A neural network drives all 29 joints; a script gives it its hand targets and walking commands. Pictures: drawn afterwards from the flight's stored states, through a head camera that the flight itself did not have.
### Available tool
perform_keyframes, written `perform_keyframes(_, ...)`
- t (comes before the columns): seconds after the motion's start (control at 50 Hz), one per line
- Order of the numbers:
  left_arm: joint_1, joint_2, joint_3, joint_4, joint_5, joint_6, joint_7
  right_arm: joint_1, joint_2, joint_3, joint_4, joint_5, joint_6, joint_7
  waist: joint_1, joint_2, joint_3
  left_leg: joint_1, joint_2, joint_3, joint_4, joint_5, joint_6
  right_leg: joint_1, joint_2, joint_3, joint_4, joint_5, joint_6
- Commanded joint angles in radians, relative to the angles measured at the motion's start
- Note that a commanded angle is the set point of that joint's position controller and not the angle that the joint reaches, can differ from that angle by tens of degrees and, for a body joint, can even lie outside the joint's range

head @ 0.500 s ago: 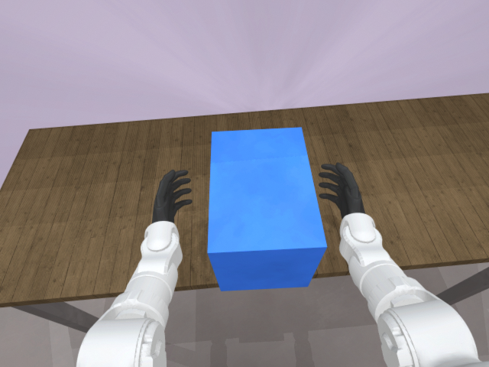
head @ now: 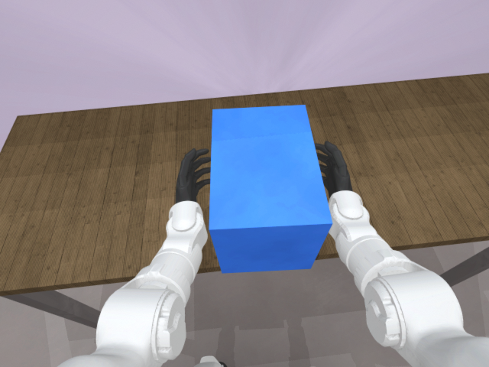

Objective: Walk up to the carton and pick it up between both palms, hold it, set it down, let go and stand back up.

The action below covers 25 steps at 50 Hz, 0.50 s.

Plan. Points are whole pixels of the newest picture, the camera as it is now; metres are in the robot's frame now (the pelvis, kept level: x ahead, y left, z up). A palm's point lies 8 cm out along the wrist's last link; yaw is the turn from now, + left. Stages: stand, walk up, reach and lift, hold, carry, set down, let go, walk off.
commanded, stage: reach and lift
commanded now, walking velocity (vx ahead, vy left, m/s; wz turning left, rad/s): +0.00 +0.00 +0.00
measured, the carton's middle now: (262, 190) +0.42 +0.01 +0.00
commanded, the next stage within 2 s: none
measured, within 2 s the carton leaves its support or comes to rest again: leaves its support in 1.84 s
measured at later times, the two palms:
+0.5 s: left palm (187, 207) +0.37 +0.13 +0.03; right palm (340, 204) +0.38 -0.12 +0.03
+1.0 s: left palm (188, 207) +0.37 +0.13 +0.03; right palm (340, 201) +0.38 -0.12 +0.03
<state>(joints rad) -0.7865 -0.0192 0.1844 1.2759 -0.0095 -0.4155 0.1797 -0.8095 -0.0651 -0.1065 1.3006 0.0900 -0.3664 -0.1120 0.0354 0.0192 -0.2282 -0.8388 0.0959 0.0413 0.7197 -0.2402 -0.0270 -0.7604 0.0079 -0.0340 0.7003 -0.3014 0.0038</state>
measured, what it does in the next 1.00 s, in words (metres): stands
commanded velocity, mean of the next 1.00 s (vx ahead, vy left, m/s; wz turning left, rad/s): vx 0.00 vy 0.00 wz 0.00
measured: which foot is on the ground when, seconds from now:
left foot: down 0.00-1.00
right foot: down 0.00-1.00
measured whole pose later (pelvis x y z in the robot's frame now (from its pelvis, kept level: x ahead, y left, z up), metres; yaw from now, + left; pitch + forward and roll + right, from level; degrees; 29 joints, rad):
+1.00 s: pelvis +0.02 -0.01 +0.03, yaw +2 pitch +13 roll -1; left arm -0.57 -0.14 0.48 1.04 0.42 -0.40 0.12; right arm -0.58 0.15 -0.61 1.09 -0.48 -0.47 -0.12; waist 0.02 -0.02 -0.09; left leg -0.49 0.09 0.03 0.40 -0.13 -0.05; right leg -0.40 0.01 -0.06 0.37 -0.19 -0.01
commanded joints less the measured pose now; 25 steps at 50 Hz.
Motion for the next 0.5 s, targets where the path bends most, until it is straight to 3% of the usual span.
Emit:
perform_keyframes(0.0, -0.44, -0.001, 0.039, -0.25, 0.103, -0.035, -0.003, -0.493, -0.026, -0.08, -0.236, -0.108, -0.061, -0.019, -0.016, -0.016, -0.644, 0.496, -0.084, 0.012, -0.012, 0.381, -0.047, 0.244, 0.055, 0.001, -0.1, 0.326, 0.01)
perform_keyframes(0.14, -0.432, -0.208, 0.05, -0.304, 0.247, -0.004, -0.042, -0.461, 0.213, -0.145, -0.269, -0.295, -0.067, 0.018, -0.017, -0.01, -0.62, 0.582, -0.085, 0.025, -0.06, 0.442, -0.047, 0.331, 0.058, -0.021, -0.145, 0.412, 0.008)
perform_keyframes(0.24, -0.408, -0.555, -0.005, -0.219, 0.388, -0.03, -0.137, -0.451, 0.593, -0.144, -0.241, -0.518, -0.126, 0.118, -0.031, 0.009, -0.548, 0.661, -0.078, 0.029, -0.117, 0.455, -0.054, 0.401, 0.052, -0.056, -0.196, 0.476, 0.003)
perform_keyframes(0.34, -0.363, -0.542, 0.037, -0.195, 0.45, -0.052, -0.156, -0.378, 0.638, -0.18, -0.219, -0.618, -0.154, 0.139, -0.036, -0.025, -0.432, 0.6, -0.077, 0.048, -0.194, 0.377, -0.038, 0.504, 0.037, -0.051, -0.236, 0.482, 0.008)
perform_keyframes(0.48, -0.334, -0.526, 0.055, -0.24, 0.484, -0.036, -0.152, -0.349, 0.643, -0.219, -0.233, -0.664, -0.159, 0.139, -0.017, -0.023, -0.398, 0.599, -0.072, 0.068, -0.256, 0.347, -0.028, 0.547, 0.026, -0.049, -0.279, 0.438, 0.006)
